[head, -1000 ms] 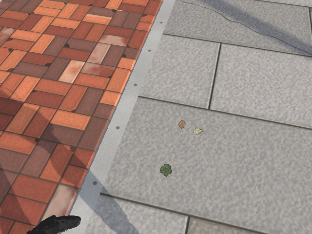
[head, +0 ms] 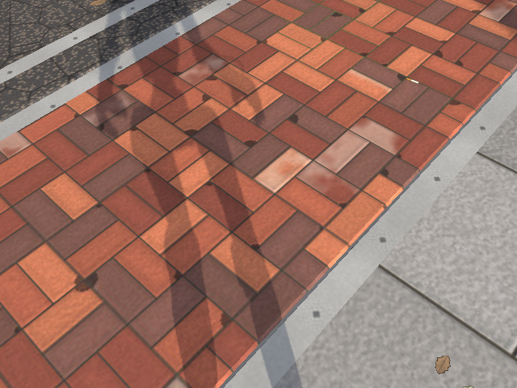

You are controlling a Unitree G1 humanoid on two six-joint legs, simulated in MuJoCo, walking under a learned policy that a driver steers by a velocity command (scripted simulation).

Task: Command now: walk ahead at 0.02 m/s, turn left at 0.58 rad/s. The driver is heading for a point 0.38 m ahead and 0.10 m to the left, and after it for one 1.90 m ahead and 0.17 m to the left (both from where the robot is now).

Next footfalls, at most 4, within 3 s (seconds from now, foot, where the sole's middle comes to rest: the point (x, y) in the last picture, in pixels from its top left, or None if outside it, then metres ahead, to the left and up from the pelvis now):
0.46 left None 0.11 0.17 -0.77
0.90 right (223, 385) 0.48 0.13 -0.77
1.30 left None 0.37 0.33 -0.77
1.74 right None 0.37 0.07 -0.77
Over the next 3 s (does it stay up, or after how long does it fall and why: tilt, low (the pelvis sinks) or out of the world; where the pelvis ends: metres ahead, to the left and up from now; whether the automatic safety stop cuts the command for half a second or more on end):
stays up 0.36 0.21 0.01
